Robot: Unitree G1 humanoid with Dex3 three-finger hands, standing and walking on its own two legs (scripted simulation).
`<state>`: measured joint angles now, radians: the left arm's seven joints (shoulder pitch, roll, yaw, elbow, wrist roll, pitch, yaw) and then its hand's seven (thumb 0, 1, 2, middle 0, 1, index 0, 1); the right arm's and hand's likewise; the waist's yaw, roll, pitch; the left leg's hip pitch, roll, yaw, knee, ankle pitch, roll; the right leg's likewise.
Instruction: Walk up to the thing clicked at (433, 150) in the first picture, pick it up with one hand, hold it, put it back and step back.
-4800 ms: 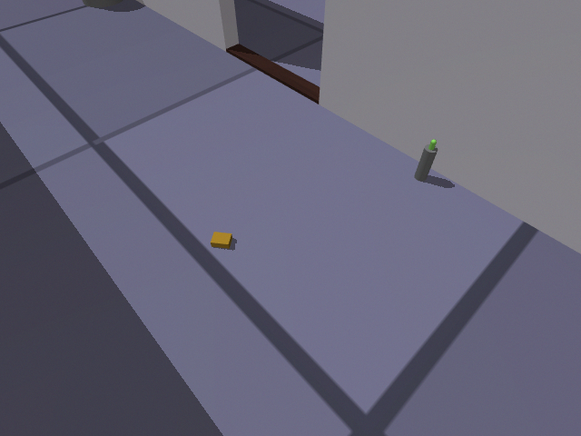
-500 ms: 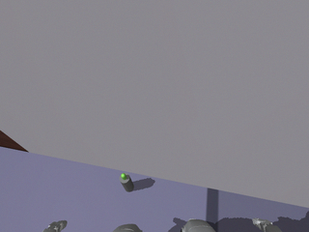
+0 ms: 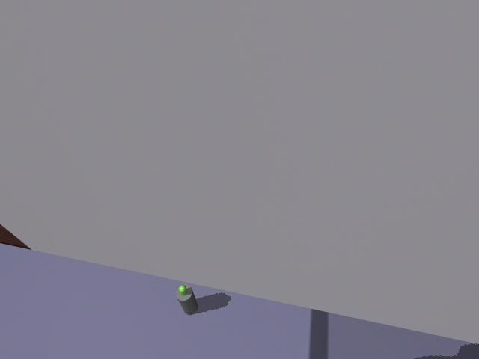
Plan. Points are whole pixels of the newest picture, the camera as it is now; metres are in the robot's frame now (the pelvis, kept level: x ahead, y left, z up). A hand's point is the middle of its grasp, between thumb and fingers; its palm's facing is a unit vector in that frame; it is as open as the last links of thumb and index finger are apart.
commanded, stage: walk up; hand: left
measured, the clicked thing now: (186, 298) +0.40 +0.21 -0.66
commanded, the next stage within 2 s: stand in 0.40 s
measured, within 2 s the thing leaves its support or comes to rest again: neither
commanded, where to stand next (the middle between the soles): +0.08 +0.01 m, yaw +1 degrees
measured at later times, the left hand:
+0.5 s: hand out of the picture +0.09 +0.24 -0.15, palm faces -0.02 -0.94 -0.33, open 7.4 cm
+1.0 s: hand out of the picture +0.12 +0.25 -0.15, palm faces +0.00 -0.94 -0.35, open 7.4 cm
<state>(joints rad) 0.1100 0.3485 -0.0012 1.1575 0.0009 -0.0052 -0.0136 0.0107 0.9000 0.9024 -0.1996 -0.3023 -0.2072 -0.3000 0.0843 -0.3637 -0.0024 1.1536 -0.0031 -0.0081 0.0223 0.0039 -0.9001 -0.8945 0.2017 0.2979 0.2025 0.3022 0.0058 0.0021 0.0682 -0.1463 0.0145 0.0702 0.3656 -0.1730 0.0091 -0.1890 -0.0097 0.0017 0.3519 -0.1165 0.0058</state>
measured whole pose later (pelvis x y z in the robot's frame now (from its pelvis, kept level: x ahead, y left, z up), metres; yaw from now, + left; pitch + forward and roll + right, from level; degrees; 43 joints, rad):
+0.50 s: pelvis +0.01 +0.00 +0.00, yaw +0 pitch -2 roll +0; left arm 0.09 0.33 0.00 1.16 0.01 -0.01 -0.01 0.01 0.90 0.90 -0.20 -0.30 -0.21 -0.30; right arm 0.08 -0.35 -0.01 1.17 -0.01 0.00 0.02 0.00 -0.90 -0.89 0.20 0.30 0.20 0.30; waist -0.01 0.00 0.04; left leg -0.11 0.01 0.06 0.31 -0.16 0.00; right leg -0.16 -0.01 0.00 0.31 -0.12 0.00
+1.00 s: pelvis +0.04 -0.01 +0.00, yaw +1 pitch -1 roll +0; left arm 0.09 0.34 0.00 1.15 0.01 -0.01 -0.01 0.01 0.90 0.90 -0.20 -0.30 -0.21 -0.30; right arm 0.10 -0.35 0.00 1.16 -0.01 -0.02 0.01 0.00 -0.90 -0.89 0.20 0.30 0.20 0.30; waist -0.01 0.01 0.02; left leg -0.08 0.01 0.05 0.28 -0.18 -0.01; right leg -0.13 -0.01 -0.02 0.30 -0.15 0.00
